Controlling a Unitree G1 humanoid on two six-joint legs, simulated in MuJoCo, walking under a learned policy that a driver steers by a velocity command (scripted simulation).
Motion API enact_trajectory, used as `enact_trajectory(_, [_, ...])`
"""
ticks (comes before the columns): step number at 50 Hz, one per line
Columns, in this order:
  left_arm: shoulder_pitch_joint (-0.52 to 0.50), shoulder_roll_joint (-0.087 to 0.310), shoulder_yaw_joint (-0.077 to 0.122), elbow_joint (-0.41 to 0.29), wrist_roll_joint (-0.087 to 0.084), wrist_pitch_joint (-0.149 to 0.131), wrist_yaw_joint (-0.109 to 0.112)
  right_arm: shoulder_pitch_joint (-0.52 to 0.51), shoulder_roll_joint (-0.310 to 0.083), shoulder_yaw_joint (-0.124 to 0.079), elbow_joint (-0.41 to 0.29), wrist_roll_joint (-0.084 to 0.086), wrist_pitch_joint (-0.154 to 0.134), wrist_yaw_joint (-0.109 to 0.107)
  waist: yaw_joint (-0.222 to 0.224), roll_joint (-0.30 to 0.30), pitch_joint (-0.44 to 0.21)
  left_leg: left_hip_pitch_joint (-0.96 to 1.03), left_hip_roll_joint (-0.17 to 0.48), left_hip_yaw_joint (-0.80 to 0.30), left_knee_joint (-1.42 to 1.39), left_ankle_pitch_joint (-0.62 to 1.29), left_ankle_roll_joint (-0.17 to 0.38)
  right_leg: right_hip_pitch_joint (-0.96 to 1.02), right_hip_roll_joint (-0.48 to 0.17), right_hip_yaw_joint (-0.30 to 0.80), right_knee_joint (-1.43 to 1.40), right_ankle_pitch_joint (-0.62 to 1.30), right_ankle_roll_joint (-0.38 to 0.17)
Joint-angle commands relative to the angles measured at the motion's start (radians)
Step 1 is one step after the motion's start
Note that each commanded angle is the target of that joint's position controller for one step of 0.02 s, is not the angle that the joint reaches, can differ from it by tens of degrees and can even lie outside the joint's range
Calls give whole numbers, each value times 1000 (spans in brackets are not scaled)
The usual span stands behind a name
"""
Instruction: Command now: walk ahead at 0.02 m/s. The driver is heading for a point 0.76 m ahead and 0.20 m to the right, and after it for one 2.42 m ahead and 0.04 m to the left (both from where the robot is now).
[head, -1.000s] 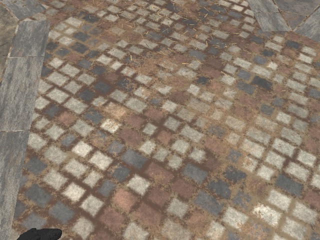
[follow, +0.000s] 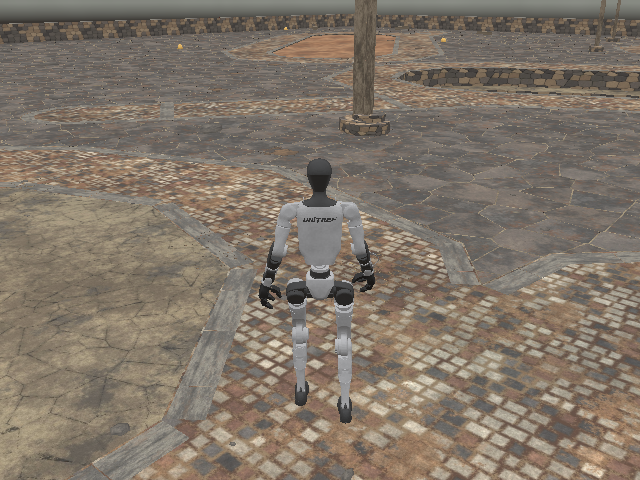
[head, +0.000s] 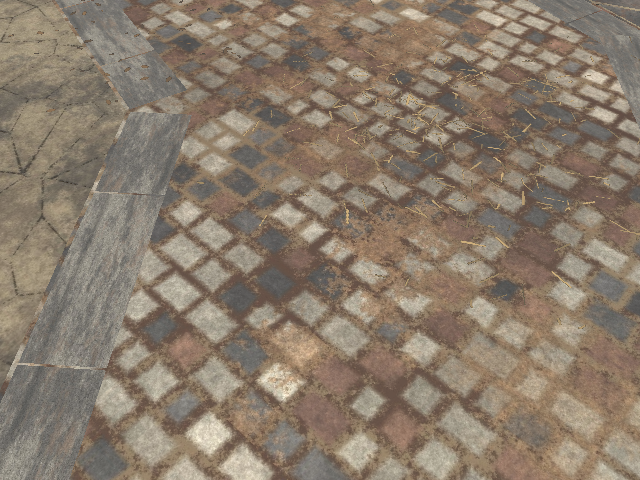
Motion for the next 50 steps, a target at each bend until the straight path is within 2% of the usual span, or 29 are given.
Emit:
enact_trajectory(1, [63, 98, 22, 0, 0, -1, 7, -39, -121, -32, -31, 2, -8, -10, 8, 17, -77, 192, 105, -125, -63, 336, 71, -116, -31, 20, -70, 206, -11])
enact_trajectory(9, [89, 82, 17, 55, 1, -21, 12, -42, -118, -34, 51, 4, 7, -31, -2, 14, -28, 187, 82, -106, -96, 157, 49, -169, -30, 16, -96, 123, -19])
enact_trajectory(21, [160, 44, 2, 103, 1, -45, 12, -37, -105, -28, 149, 5, 19, -36, -12, 3, 12, 196, 63, -86, -106, 96, 33, -225, -31, 18, -121, 69, -26])
enact_trajectory(22, [183, 39, 1, 113, 1, -44, 13, -20, -99, -26, 164, 5, 21, -37, -11, -3, -4, 197, 51, -75, -108, -15, 32, -220, -28, 17, -133, -16, -32])
enact_trajectory(23, [190, 50, 5, 114, -4, -43, 15, -16, -105, -28, 172, 9, 22, -37, -11, -16, 16, 168, 30, -55, -93, -153, 29, -234, -31, 28, -142, -120, -50])
enact_trajectory(25, [197, 85, 16, 96, -11, -45, 22, -35, -116, -33, 172, 14, 12, -34, 5, -54, 77, 47, -9, -12, -31, -348, 23, -245, -80, 108, -188, -320, -110])
enact_trajectory(26, [229, 115, 27, 98, -16, -52, 22, -71, -102, -31, 158, 17, -3, -28, 27, -103, 107, -26, -25, 23, 43, -301, 12, -212, -149, 212, -250, -388, -153])
enact_trajectory(27, [231, 151, 42, 96, -24, -62, 24, -102, -91, -29, 146, 23, -20, -18, 33, -161, 149, -111, -19, 58, 150, -192, 5, -182, -252, 327, -327, -411, -201])
enact_trajectory(28, [201, 166, 50, 90, -25, -73, 25, -114, -93, -29, 137, 26, -36, -9, 25, -180, 190, -179, 29, 32, 218, -149, 14, -158, -324, 388, -349, -358, -231])
enact_trajectory(29, [193, 146, 49, 85, -24, -83, 24, -108, -96, -31, 138, 30, -49, -2, 18, -164, 199, -225, 56, 20, 239, -172, 24, -113, -336, 384, -340, -268, -234])
enact_trajectory(31, [188, 118, 47, 80, -32, -91, 13, -85, -81, -29, 142, 40, -69, 10, -2, -136, 195, -191, 70, 39, 117, -195, 38, -61, -292, 289, -285, -110, -194])
enact_trajectory(32, [169, 116, 47, 75, -36, -89, 6, -30, -71, -31, 165, 43, -75, 13, -32, -126, 172, -44, 41, 79, 13, -137, 38, -113, -244, 217, -243, -51, -166])
enact_trajectory(33, [169, 119, 47, 68, -32, -88, 1, 61, -87, -44, 205, 40, -74, 14, -64, -119, 121, 139, -13, 114, -21, -74, 31, -181, -193, 163, -171, 75, -148])
enact_trajectory(34, [153, 122, 45, 59, -28, -91, -1, 183, -124, -65, 243, 40, -72, 12, -119, -87, 51, 307, -9, 72, -39, -42, 45, -242, -147, 105, -31, 261, -124])
enact_trajectory(35, [130, 62, 29, 26, -27, -98, -2, 322, -217, -91, 268, 36, -75, 7, -163, 134, -14, 478, 180, -269, -184, -171, 145, -424, -22, -27, 314, 293, -47])
enact_trajectory(36, [125, 12, 15, -10, -29, -118, 2, 433, -250, -87, 290, 32, -81, 18, -178, 309, -115, 589, 386, -697, -371, -271, 276, -587, 71, 11, 624, -131, -16])
enact_trajectory(37, [88, 67, 33, -25, -57, -132, -3, 334, -168, -53, 274, 19, -97, 20, -123, 174, -40, 510, 412, -695, -375, -329, 265, -668, 10, 111, 772, -132, -47])
enact_trajectory(38, [69, 79, 38, -30, -69, -142, -13, 243, -129, -37, 242, 17, -106, 21, -90, 124, 24, 431, 375, -561, -378, -308, 228, -689, -43, 112, 793, -35, -79])
enact_trajectory(39, [62, 76, 43, -26, -61, -147, -14, 191, -114, -27, 224, 14, -109, 24, -66, 80, 46, 378, 335, -453, -393, -242, 195, -676, -82, 95, 753, 57, -94])
enact_trajectory(40, [56, 81, 53, -25, -48, -146, -14, 171, -97, -17, 216, 11, -108, 26, -50, 60, 59, 340, 296, -358, -406, -149, 167, -654, -111, 82, 699, 125, -97])
enact_trajectory(41, [65, 75, 57, -24, -42, -139, -17, 179, -92, -11, 220, 6, -105, 23, -37, 81, 52, 304, 272, -293, -418, -82, 156, -607, -127, 71, 662, 162, -90])
enact_trajectory(42, [67, 67, 59, -22, -39, -133, -22, 201, -89, -7, 226, 5, -101, 19, -35, 77, 50, 297, 252, -245, -427, -16, 154, -591, -132, 55, 630, 181, -79])
enact_trajectory(45, [-6, 40, 58, -49, -38, -111, -27, 246, -132, -10, 239, -2, -98, -3, -43, 51, 70, 302, 255, -142, -454, 112, 159, -658, -135, 34, 528, 260, -40])
enact_trajectory(48, [-111, 20, 47, -95, -37, -106, -33, 252, -147, -11, 234, -10, -94, -17, -63, 53, 87, 276, 247, -49, -473, 171, 149, -660, -117, 34, 356, 377, -27])
enact_trajectory(50, [-175, 16, 39, -122, -37, -107, -42, 264, -153, -12, 232, -6, -96, -22, -78, 56, 98, 264, 245, 14, -491, 197, 140, -624, -98, 6, 260, 449, -34])
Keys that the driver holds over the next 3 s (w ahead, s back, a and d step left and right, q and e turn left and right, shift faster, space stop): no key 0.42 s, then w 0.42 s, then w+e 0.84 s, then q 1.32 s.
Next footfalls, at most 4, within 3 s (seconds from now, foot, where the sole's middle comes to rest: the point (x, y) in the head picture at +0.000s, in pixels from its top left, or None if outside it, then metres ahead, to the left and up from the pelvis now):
1.20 right None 0.44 -0.13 -0.77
1.70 left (351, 361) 0.77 -0.03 -0.77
2.12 right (454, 375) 0.74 -0.26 -0.77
2.54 left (339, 359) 0.78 0.00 -0.77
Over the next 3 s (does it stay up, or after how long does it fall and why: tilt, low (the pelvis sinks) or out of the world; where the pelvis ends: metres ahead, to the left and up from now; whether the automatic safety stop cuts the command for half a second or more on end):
stays up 0.73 -0.10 0.01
